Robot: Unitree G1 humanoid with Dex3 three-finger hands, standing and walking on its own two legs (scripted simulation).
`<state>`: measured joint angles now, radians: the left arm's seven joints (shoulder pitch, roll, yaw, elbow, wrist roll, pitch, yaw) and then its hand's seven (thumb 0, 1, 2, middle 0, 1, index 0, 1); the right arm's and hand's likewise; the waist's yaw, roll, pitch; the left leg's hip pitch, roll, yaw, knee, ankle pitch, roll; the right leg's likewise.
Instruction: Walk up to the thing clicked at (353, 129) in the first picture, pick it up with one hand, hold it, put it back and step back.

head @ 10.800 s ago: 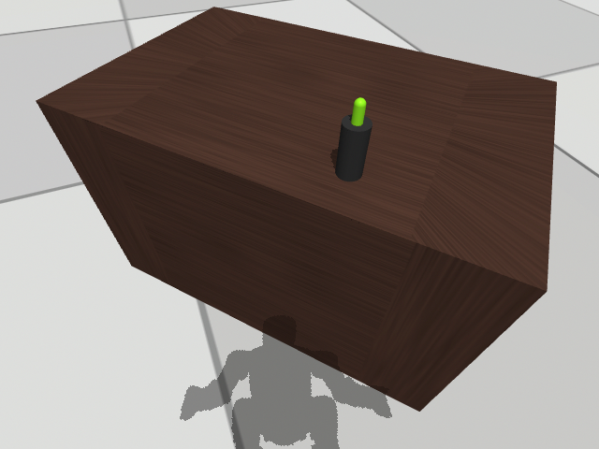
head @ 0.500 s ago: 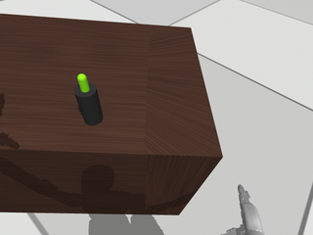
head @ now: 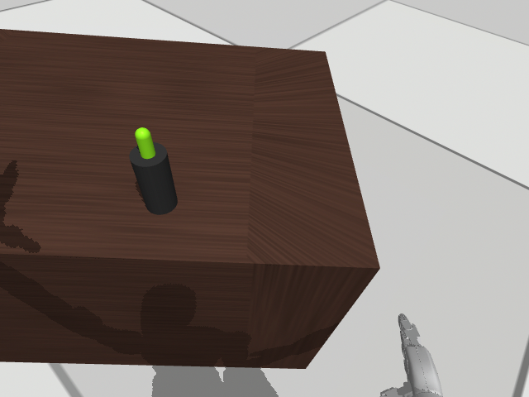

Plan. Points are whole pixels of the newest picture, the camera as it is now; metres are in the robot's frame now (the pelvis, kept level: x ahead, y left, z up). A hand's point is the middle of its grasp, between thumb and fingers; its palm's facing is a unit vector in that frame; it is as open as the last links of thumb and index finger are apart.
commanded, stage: approach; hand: left
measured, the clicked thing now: (152, 170) +0.46 +0.16 +0.08
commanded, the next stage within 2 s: close in in 0.42 s
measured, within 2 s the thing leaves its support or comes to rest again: neither
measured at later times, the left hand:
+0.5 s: hand (71, 198) +0.40 +0.27 +0.09, palm faces -0.02 -1.00 +0.05, open 17.4 cm
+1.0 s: hand (137, 186) +0.44 +0.18 +0.07, palm faces +0.03 -1.00 +0.03, open 17.2 cm
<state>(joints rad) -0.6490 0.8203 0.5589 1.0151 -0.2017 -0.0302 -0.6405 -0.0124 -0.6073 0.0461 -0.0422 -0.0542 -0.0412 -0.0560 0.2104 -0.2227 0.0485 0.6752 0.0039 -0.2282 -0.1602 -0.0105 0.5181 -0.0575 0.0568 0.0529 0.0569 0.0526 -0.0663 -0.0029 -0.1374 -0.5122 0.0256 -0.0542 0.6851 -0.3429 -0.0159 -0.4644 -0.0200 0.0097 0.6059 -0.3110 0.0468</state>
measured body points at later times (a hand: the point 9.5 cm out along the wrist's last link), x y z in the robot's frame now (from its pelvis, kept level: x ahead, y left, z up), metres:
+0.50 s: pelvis -0.01 +0.00 -0.01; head +0.04 +0.02 +0.43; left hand +0.39 +0.32 +0.09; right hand +0.15 -0.26 -0.07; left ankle -0.01 +0.13 -0.72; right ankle -0.01 -0.15 -0.72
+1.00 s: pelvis -0.02 -0.01 -0.04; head +0.05 +0.00 +0.41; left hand +0.43 +0.24 +0.07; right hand +0.12 -0.27 -0.08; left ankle -0.01 +0.13 -0.72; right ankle -0.01 -0.16 -0.72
